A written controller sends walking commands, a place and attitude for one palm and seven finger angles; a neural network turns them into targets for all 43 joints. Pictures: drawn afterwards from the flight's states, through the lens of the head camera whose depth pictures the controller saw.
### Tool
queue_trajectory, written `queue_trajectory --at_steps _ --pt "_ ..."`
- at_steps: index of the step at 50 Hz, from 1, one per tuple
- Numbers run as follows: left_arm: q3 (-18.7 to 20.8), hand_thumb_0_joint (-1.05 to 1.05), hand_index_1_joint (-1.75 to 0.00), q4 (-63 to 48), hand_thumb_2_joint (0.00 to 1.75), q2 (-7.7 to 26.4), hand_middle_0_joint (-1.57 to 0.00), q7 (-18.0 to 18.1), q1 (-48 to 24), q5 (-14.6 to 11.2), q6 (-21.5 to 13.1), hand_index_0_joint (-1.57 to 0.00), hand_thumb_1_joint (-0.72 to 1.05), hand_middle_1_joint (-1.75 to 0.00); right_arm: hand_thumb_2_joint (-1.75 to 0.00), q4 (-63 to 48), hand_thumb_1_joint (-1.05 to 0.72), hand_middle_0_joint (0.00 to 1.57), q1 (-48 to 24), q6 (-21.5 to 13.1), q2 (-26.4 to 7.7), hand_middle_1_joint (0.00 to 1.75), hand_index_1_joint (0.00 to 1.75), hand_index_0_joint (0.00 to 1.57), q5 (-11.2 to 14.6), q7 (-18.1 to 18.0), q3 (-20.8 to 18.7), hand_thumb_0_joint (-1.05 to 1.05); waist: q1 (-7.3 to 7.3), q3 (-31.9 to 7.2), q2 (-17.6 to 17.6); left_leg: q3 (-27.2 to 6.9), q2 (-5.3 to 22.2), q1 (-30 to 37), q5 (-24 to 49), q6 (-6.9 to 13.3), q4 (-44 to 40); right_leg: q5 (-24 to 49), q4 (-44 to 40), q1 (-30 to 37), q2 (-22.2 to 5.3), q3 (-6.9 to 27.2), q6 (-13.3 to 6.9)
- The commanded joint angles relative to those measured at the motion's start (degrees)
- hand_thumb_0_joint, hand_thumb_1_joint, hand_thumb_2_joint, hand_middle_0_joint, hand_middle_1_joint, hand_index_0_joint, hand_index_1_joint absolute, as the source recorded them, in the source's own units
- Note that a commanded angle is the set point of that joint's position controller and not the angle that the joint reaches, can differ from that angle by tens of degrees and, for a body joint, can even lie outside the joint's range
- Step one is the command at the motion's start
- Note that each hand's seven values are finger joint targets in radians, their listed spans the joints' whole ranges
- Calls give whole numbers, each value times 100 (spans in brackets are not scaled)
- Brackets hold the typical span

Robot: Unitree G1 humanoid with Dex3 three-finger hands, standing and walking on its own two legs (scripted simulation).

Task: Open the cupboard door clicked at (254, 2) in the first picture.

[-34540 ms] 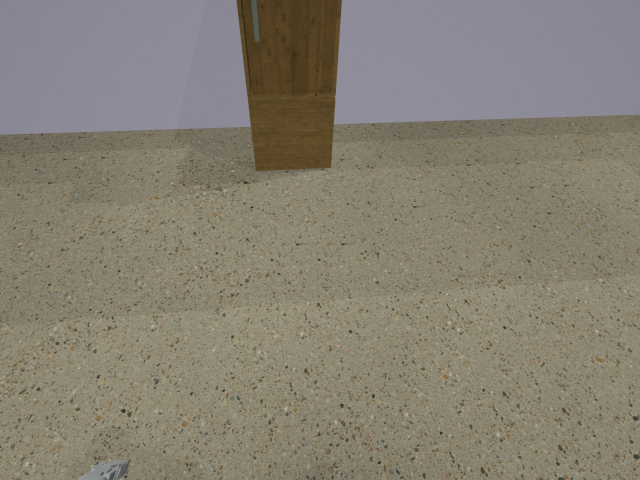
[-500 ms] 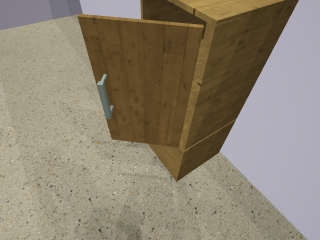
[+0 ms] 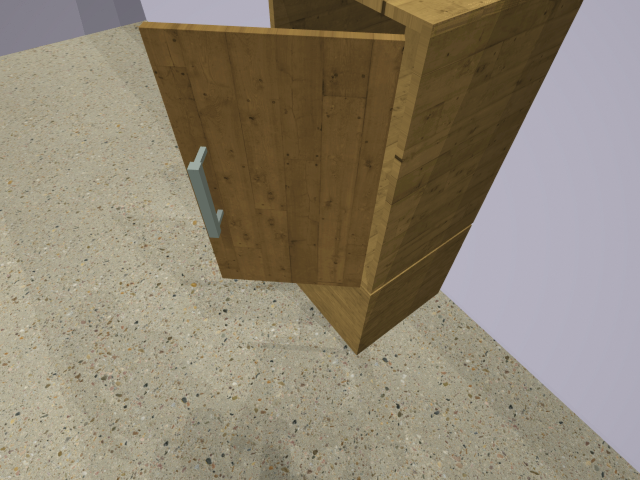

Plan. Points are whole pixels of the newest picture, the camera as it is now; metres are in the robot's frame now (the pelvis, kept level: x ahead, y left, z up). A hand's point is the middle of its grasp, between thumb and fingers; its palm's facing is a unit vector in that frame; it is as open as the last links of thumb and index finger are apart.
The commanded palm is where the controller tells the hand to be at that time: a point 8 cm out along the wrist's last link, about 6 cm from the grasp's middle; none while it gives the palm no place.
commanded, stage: look again from close up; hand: left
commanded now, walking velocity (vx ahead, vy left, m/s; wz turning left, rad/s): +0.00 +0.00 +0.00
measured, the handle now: (208, 195) +0.56 +0.23 -0.02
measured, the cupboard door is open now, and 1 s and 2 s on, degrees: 49 49 49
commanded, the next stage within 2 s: shuffle to correct the standing spot in 0.40 s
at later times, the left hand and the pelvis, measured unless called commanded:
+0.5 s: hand out of the picture -0.05 +0.21 -0.17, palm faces +0.00 -0.98 -0.22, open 7.3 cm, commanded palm none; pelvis -0.05 +0.03 +0.00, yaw -1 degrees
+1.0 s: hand out of the picture +0.00 +0.21 -0.18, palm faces +0.01 -0.99 -0.16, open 7.4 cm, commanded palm none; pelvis +0.02 +0.04 +0.00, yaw -1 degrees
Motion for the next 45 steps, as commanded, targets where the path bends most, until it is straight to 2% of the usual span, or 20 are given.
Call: queue_trajectory --at_steps 1,3,4,7,9,11,17,21,25,30,33,36,37,39,40,41,42,43,44,45 --pt "157 0 -30 -379 90 710 -20 67 419 -74 -73 -20 90 -30 -90 -311 -90 20 902 -178 -691 30 30 20 -7 -51 -136 0 -147 -1247 17 -399 475 982 4172 432 149 4073 1038 -139 -549 119 -59" --pt "133 0 -30 -412 90 540 -20 46 375 -88 42 -20 90 -30 -90 -330 -90 20 703 -126 -718 30 30 20 -12 -98 -122 0 9 -702 747 -646 797 901 4619 577 -115 1239 712 -636 -268 10 -52" --pt "130 0 -30 -418 90 528 -20 20 392 -75 89 -20 90 -30 -90 -410 -90 20 500 -100 -687 30 30 20 -12 -101 -95 0 72 -309 694 -664 766 569 4130 584 -205 775 514 -716 -243 2 -63" --pt "124 0 -30 -383 90 692 -20 -33 411 -44 126 -20 90 -30 -90 -541 -90 20 270 -66 -510 30 30 20 -2 -59 -33 0 75 288 -85 -393 320 -139 1846 308 -294 1499 -28 -745 -535 411 -173" --pt "118 0 -30 -417 90 808 -20 -46 359 -32 142 -20 90 -30 -90 -488 -90 20 367 -90 -462 30 30 20 -17 -25 -9 0 42 83 -5 -384 232 -15 1761 279 -413 1668 51 -654 -580 368 -157" --pt "128 0 -30 -432 90 805 -20 -48 288 -44 184 -20 90 -30 -90 -448 -90 20 365 -98 -607 30 30 20 -20 -24 -31 0 47 -114 -161 -474 318 99 1643 320 -502 1142 116 -658 -482 288 -84" --pt "86 0 -30 -442 90 849 -20 -112 254 -27 249 -20 90 -30 -90 -457 -90 20 207 -71 -695 30 30 20 -30 19 -32 0 106 428 81 -720 340 -389 -239 347 -1255 -98 -197 -984 -443 370 -91" --pt "75 0 -30 -420 90 865 -20 -132 335 -17 234 -20 90 -30 -90 -433 -90 20 249 -62 -730 30 30 20 -33 34 -49 0 103 302 58 -769 324 -390 -649 334 -1404 -177 -279 -983 -452 435 -109" --pt "65 0 -30 -355 90 867 -20 -145 421 -14 200 -20 90 -30 -90 -361 -90 20 307 -86 -700 30 30 20 -14 40 -43 0 104 121 35 -733 325 -290 -457 331 -1387 -13 -336 -925 -516 429 -106" --pt "99 0 -30 -241 90 805 -20 -208 723 39 217 -20 90 -30 -90 -282 -90 20 465 -3 -702 30 30 20 -57 91 -75 0 130 269 137 -748 281 -559 -1732 400 -1299 -1427 -263 -1147 -450 429 -209" --pt "147 0 -30 -152 90 838 -20 -228 894 31 166 -20 90 -30 -90 -326 -90 20 418 -11 -534 30 30 20 -51 116 -62 0 189 502 -453 -380 -3 -916 -1223 347 -512 -1649 -677 -1058 -730 974 -405" --pt "240 0 -30 -82 90 1037 -20 -198 1084 -5 87 -20 90 -30 -90 -408 -90 20 351 -122 -298 30 30 20 -52 141 -14 0 197 405 -999 196 -233 -1223 -390 215 557 -980 -1070 -671 -1439 1737 -750" --pt "257 0 -30 -82 90 1068 -20 -191 1058 1 66 -20 90 -30 -90 -400 -90 20 381 -146 -272 30 30 20 -45 145 -19 0 155 381 -907 202 -206 -1071 -392 206 528 -748 -1011 -765 -1532 1665 -788" --pt "258 0 -30 -105 90 993 -20 -195 888 27 75 -20 90 -30 -90 -328 -90 20 566 -163 -264 30 30 20 -32 149 -20 0 14 565 -737 231 -193 -594 -320 225 236 -547 -706 -1211 -1296 1228 -678" --pt "252 0 -30 -118 90 907 -20 -209 770 37 82 -20 90 -30 -90 -224 -90 20 838 -205 -285 30 30 20 -26 141 -18 0 -98 531 -437 131 -135 -123 10 268 -110 -301 -251 -1443 -990 809 -547" --pt "222 0 -30 -158 90 751 -20 -223 713 36 98 -20 90 -30 -90 -83 -90 20 1197 -240 -478 30 30 20 -34 111 -39 0 -187 509 210 -422 203 346 353 430 -506 -307 498 -1810 -559 343 -381" --pt "196 0 -30 -230 90 540 -20 -229 596 33 95 -20 90 -30 -90 86 -90 20 1723 -271 -806 30 30 20 -82 68 -110 0 -337 351 1346 -1648 1022 879 438 851 -1173 -746 1827 -2424 -96 -365 -186" --pt "147 0 -30 -425 90 472 -20 -210 189 48 45 -20 90 -30 -90 204 -90 20 2188 -284 -875 30 30 20 -99 -1 -141 0 -511 416 1785 -2564 1540 1403 1151 1330 -1660 -1441 2988 -3286 41 -343 -161" --pt "175 0 -30 -521 90 557 -20 -204 -71 60 7 -20 90 -30 -90 233 -90 20 2269 -311 -797 30 30 20 -94 -37 -96 0 -522 451 1466 -2644 1727 1509 2057 1560 -1607 -1376 3727 -3611 -229 -40 -207" --pt "203 0 -30 -536 90 550 -20 -219 -148 40 -27 -20 90 -30 -90 166 -90 20 2045 -346 -632 30 30 20 -70 -47 -48 0 -399 381 952 -2389 1728 1350 2687 1662 -1484 -1148 3971 -3641 -433 76 -220"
